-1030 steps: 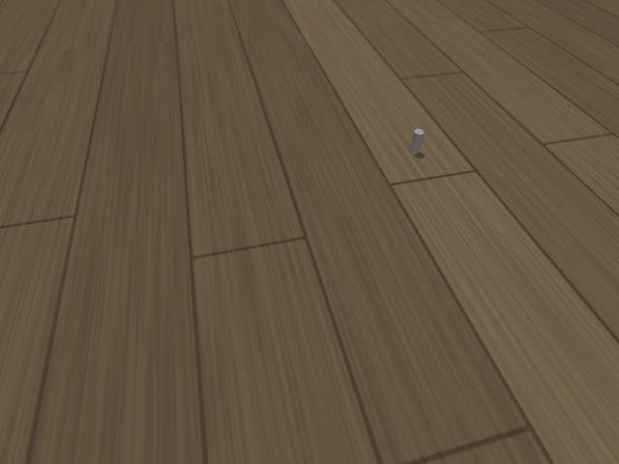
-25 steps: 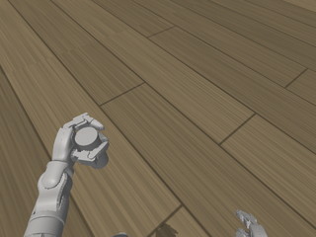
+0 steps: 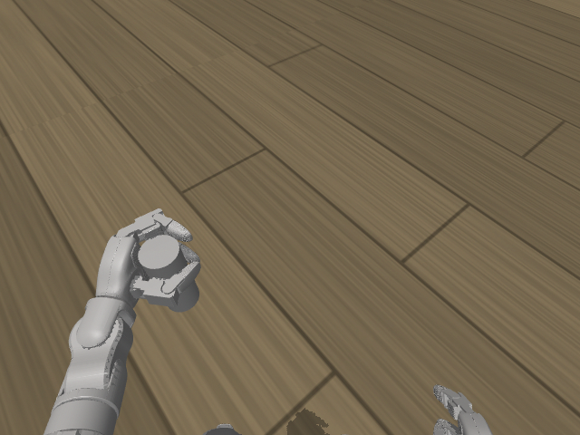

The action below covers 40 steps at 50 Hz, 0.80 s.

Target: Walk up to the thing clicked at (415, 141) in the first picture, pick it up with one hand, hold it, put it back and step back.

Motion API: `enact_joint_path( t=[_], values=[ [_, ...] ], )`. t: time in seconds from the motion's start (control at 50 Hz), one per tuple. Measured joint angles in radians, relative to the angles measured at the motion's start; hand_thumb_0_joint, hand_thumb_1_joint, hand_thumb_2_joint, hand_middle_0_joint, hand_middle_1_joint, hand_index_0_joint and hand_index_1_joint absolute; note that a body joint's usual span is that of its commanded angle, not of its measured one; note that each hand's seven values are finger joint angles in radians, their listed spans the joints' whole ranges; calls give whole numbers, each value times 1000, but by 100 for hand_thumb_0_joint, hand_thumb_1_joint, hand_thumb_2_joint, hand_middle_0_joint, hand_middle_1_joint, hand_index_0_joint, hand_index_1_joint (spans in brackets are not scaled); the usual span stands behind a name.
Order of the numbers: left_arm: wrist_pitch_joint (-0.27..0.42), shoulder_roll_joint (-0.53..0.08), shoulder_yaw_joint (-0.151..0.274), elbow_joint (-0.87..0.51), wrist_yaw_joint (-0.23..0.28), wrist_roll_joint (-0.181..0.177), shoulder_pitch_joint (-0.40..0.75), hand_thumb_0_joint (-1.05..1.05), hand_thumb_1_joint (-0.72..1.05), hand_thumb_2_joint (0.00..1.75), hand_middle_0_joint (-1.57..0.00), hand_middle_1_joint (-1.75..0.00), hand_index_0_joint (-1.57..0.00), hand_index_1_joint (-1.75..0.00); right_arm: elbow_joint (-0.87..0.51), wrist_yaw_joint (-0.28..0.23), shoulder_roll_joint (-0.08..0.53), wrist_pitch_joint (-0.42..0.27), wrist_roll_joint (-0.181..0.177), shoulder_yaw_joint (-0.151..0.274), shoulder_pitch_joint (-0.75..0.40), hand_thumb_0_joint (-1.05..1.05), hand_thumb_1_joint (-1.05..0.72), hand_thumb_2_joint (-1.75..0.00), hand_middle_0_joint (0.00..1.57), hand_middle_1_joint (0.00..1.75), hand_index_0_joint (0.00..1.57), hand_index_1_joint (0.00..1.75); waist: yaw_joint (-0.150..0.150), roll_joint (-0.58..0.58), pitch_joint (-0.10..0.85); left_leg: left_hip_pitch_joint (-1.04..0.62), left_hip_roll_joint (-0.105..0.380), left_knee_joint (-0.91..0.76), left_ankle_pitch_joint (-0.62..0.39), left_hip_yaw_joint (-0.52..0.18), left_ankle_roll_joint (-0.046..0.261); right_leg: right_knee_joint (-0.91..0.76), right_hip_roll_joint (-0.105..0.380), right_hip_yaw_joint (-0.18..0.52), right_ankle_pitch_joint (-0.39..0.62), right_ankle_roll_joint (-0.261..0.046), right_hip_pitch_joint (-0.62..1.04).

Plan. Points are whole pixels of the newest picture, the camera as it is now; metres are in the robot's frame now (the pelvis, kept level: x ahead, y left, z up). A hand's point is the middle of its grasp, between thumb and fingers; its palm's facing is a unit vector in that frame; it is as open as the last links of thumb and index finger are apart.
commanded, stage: hold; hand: left
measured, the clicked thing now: (171, 276) +0.33 +0.17 +0.02
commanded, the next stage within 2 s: crouch in 0.30 s
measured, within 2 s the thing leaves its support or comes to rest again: neither
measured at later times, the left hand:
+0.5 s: hand (171, 265) +0.33 +0.16 +0.05, palm faces -0.07 -1.00 +0.00, open 7.1 cm
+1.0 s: hand (194, 307) +0.35 +0.17 -0.13, palm faces -0.04 -1.00 +0.02, open 7.0 cm
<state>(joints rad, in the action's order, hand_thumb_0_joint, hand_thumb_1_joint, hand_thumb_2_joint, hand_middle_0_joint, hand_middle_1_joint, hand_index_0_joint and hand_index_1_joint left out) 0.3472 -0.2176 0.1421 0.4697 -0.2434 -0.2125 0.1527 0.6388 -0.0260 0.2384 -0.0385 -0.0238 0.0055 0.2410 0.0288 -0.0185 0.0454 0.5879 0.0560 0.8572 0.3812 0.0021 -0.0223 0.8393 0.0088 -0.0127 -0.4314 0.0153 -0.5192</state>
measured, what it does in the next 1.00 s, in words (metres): lowers itself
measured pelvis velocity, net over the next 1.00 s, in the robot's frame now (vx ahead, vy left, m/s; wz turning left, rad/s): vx -0.02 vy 0.00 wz -0.01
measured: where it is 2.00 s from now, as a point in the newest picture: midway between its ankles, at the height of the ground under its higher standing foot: outside the picture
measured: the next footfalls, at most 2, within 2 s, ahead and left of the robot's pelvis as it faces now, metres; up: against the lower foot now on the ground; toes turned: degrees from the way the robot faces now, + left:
none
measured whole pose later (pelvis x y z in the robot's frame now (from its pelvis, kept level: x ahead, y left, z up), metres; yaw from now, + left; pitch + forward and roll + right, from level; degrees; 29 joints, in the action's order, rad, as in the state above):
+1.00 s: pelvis -0.02 +0.00 -0.12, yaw -1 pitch +25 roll -2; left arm 0.69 -0.24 0.23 0.85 -0.26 -0.19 0.36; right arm 0.66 0.04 0.26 -0.09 0.04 0.01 0.20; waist 0.07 0.01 0.17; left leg 1.31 0.06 1.44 0.56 -0.04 -0.02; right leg 1.43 0.00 -0.02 -0.63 0.02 -1.23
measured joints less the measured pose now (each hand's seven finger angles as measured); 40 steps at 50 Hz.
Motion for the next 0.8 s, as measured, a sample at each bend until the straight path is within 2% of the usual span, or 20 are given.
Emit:
enact_joint_path(
  t=[0.2,0.46,0.6,0.7,0.8],
  values=[
    [-2,1,12,21,7,2,13,2,-5,113,-89,-113,-89,-114,3,-3,0,1,2,-1,-7,1,-91,-89,20,30,21,30,1,5,-2,3,0,0,-2,0,-1,3,0,0,1,-1,-4],
    [2,1,-2,-11,11,-2,-11,2,-5,112,-89,-113,-89,-113,6,-10,-1,-1,1,-3,-3,1,-91,-90,20,30,21,30,-2,0,1,-2,-2,-4,1,0,2,-6,1,0,1,2,3],
    [16,18,1,41,19,2,-3,2,-4,112,-89,-112,-89,-113,3,4,-4,-7,6,0,-13,1,-90,-89,20,30,21,30,2,4,5,31,-1,20,10,0,4,15,1,1,-8,3,-29],
    [73,25,19,100,30,16,20,2,-4,112,-89,-112,-89,-112,7,20,-5,-18,20,5,-24,1,-89,-89,20,30,21,30,5,17,1,114,0,79,26,-5,4,78,1,-1,-26,2,-111],
    [169,14,39,192,19,23,71,2,-4,112,-89,-111,-89,-112,13,39,1,-34,35,14,-31,1,-90,-90,20,30,21,30,15,26,22,267,-1,201,63,-15,3,203,1,-5,-69,1,-261]
  ],
)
